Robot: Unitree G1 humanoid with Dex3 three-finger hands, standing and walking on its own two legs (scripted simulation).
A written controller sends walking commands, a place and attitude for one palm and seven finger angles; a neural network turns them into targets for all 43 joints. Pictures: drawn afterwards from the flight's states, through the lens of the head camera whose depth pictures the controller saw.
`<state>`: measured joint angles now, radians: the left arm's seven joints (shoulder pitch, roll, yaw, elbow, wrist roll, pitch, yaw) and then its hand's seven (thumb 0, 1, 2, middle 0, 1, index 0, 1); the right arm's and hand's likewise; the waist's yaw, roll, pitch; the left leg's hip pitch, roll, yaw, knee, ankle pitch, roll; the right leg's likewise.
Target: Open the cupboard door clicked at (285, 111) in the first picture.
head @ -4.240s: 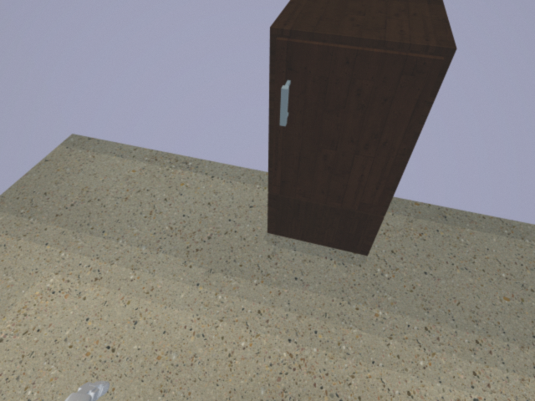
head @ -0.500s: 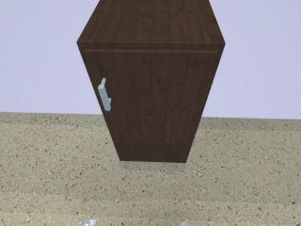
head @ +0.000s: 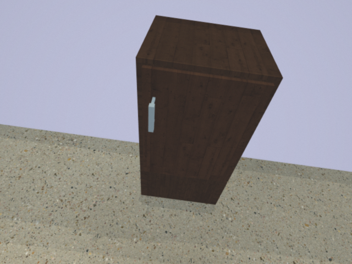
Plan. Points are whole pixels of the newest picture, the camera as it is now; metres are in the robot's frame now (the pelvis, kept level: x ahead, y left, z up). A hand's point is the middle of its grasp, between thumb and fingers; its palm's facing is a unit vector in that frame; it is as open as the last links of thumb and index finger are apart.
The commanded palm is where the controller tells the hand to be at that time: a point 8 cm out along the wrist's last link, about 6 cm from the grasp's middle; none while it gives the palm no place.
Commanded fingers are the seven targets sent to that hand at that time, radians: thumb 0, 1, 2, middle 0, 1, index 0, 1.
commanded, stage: come to a stop and stand still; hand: left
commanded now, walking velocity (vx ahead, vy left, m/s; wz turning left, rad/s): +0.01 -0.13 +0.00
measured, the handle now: (152, 114) +0.61 +0.13 -0.05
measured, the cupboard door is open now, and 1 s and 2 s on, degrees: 0 0 0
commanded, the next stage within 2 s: look again from close up in 0.84 s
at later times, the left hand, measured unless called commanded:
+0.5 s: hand out of the picture +0.02 +0.09 -0.18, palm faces +0.05 -0.97 -0.22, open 7.2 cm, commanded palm none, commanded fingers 0.00 0.90 0.90 -0.20 -0.30 -0.20 -0.30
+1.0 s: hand out of the picture -0.02 +0.07 -0.18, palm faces +0.08 -0.98 -0.16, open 7.4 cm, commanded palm none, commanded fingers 0.00 0.90 0.90 -0.20 -0.30 -0.20 -0.30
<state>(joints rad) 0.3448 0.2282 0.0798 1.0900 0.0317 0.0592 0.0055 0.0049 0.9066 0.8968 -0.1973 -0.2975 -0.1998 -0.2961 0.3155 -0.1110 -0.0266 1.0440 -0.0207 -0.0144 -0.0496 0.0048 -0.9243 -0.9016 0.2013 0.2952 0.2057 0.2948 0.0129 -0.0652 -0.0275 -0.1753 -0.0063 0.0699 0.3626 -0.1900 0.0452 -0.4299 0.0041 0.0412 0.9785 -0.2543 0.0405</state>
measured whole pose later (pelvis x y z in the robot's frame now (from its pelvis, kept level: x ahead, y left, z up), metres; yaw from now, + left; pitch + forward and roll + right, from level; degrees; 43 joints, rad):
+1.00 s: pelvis +0.01 -0.07 -0.01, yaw +0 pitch -1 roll -1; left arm 0.33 0.09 0.01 1.14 0.02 -0.04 0.05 0.00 0.90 0.90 -0.20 -0.30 -0.20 -0.30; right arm 0.24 -0.16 -0.02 1.11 0.00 0.01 -0.05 0.01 -0.93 -0.90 0.20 0.29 0.20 0.29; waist 0.02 0.02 0.04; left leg -0.23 0.08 0.02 0.57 -0.30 -0.03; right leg -0.12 0.04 -0.06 0.39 -0.26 -0.04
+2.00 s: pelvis +0.05 -0.04 -0.02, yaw +0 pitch +1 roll -1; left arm 0.45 0.13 0.02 1.12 0.03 -0.02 0.02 0.00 0.90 0.90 -0.20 -0.30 -0.20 -0.30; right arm 0.31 -0.14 -0.02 1.06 -0.02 -0.06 -0.02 0.01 -0.91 -0.90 0.20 0.29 0.20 0.29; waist 0.02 -0.05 0.00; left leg -0.31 0.01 0.12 0.64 -0.32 0.06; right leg -0.21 -0.02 -0.05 0.66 -0.44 -0.02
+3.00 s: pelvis +0.04 -0.06 -0.02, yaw +0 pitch +1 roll -2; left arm 0.28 0.14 -0.01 1.06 0.02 -0.02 0.03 0.01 0.92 0.90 -0.20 -0.30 -0.20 -0.30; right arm 0.33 -0.15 -0.01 1.05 -0.02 0.00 -0.01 0.00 -0.91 -0.90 0.20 0.29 0.20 0.29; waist -0.04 0.06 0.05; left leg -0.31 0.04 0.05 0.61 -0.32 0.02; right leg -0.25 0.03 -0.06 0.54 -0.31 -0.02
